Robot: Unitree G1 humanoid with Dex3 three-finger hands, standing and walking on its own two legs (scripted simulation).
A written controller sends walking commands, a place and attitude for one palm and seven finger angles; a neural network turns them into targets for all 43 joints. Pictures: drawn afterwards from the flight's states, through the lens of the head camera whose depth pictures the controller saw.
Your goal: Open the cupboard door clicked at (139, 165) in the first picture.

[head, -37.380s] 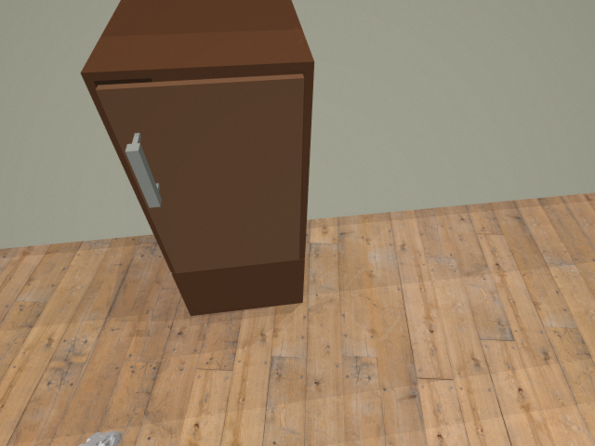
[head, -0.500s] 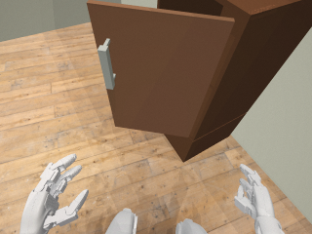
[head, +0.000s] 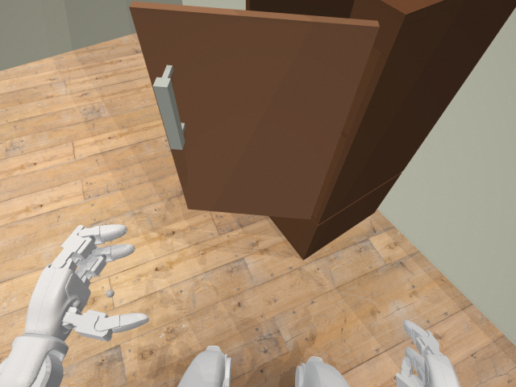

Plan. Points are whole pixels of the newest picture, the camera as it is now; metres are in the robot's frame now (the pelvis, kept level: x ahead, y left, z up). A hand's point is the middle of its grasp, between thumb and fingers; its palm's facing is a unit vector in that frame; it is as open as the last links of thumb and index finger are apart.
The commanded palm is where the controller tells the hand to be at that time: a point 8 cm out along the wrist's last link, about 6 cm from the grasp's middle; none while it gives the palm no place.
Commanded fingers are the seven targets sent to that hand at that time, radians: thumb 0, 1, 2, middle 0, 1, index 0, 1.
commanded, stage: raise the hand with hooked fingers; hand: left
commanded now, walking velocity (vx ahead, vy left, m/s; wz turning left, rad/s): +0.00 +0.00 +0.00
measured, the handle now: (173, 109) +0.58 +0.20 +0.05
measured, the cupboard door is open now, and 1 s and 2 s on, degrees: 52 52 52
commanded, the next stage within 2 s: move the hooked fingers beside the handle in 1.06 s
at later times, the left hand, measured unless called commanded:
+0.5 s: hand (78, 240) +0.29 +0.26 +0.08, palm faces +0.00 -1.00 -0.07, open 13.9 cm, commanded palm +0.27 +0.32 +0.08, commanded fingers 0.00 -0.50 0.30 -0.30 -1.20 -0.30 -1.20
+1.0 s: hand (83, 233) +0.30 +0.26 +0.07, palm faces -0.04 -1.00 -0.07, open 14.0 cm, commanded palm +0.28 +0.32 +0.08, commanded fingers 0.00 -0.50 0.30 -0.30 -1.20 -0.30 -1.20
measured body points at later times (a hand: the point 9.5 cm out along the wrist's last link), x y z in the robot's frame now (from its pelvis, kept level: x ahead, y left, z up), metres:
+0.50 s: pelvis +0.01 +0.00 +0.02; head +0.09 +0.02 +0.46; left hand +0.29 +0.32 +0.08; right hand +0.17 -0.25 -0.06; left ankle +0.03 +0.10 -0.66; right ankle +0.02 -0.12 -0.66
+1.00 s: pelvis +0.02 +0.00 +0.02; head +0.09 +0.01 +0.47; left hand +0.30 +0.32 +0.08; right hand +0.16 -0.26 -0.06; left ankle +0.03 +0.10 -0.66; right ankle +0.02 -0.12 -0.66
